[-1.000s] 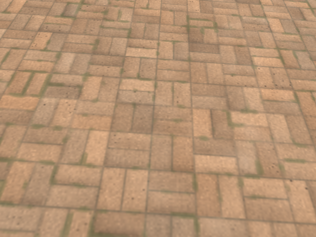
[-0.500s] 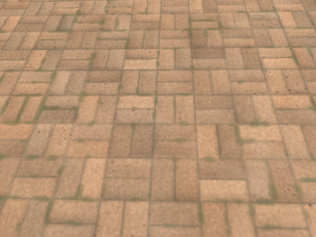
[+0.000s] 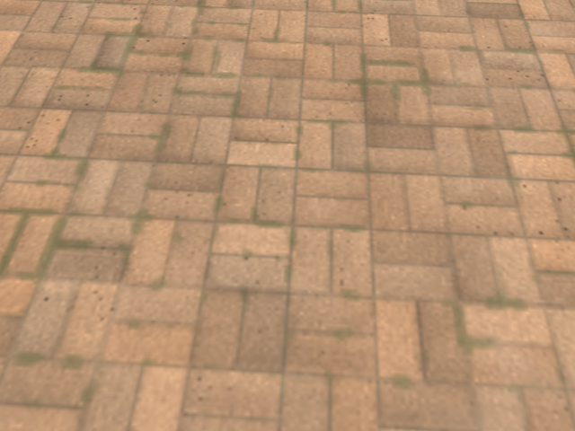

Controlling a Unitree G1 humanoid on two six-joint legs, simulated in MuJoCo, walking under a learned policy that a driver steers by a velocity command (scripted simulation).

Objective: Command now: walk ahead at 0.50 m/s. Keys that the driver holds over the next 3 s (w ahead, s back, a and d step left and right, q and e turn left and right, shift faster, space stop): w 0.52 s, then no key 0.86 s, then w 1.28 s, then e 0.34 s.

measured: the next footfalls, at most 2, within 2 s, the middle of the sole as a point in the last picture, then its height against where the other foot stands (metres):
right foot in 0.42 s outside the picture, level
left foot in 0.88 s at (280, 373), level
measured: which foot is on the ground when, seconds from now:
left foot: down 0.00-0.42, up 0.44-0.86, down 0.88-1.00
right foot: up 0.00-0.40, down 0.42-1.00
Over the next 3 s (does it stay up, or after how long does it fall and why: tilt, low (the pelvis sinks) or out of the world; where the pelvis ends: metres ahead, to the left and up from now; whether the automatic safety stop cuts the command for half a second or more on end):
stays up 1.17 -0.04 0.02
